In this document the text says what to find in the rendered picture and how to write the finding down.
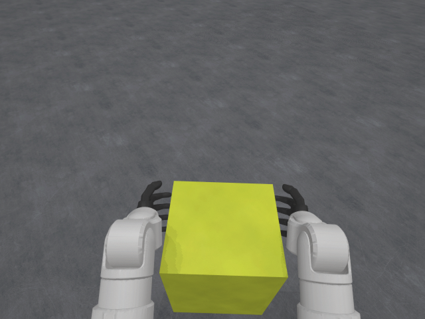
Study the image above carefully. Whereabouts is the left robot hand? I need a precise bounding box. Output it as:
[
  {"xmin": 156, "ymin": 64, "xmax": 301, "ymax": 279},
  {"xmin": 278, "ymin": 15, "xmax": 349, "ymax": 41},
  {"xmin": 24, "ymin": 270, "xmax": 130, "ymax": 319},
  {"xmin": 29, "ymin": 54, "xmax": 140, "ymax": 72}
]
[{"xmin": 137, "ymin": 181, "xmax": 172, "ymax": 232}]

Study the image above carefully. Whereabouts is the carton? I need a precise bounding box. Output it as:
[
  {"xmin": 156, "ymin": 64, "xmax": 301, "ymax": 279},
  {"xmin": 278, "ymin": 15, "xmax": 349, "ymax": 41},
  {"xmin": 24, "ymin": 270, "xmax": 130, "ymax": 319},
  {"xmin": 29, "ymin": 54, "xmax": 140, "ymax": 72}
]
[{"xmin": 159, "ymin": 181, "xmax": 288, "ymax": 315}]

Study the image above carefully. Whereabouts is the robot left forearm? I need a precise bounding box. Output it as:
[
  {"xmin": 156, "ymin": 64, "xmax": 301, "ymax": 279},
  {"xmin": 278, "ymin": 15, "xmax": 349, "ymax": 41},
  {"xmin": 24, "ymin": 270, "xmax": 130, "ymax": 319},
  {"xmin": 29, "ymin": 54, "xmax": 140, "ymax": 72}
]
[{"xmin": 91, "ymin": 207, "xmax": 162, "ymax": 319}]

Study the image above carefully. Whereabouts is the robot right forearm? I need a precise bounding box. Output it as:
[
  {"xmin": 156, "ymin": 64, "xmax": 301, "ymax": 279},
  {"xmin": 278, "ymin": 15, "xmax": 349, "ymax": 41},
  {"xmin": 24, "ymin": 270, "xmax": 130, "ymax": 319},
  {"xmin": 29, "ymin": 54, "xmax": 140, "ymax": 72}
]
[{"xmin": 286, "ymin": 211, "xmax": 361, "ymax": 319}]

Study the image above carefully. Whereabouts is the right robot hand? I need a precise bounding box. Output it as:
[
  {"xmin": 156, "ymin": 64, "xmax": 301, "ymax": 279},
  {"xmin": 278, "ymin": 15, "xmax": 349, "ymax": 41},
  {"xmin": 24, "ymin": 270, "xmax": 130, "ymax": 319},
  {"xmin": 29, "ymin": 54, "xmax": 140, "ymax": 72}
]
[{"xmin": 275, "ymin": 184, "xmax": 308, "ymax": 237}]

